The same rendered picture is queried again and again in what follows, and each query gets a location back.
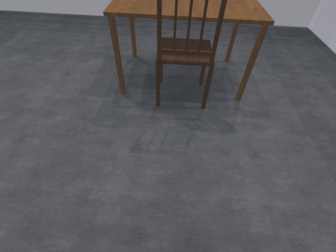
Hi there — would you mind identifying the table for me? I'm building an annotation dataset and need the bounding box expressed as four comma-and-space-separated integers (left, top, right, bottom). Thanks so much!
103, 0, 275, 101

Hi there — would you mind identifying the chair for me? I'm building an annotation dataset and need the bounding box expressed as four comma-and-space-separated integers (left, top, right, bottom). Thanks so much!
156, 0, 227, 109

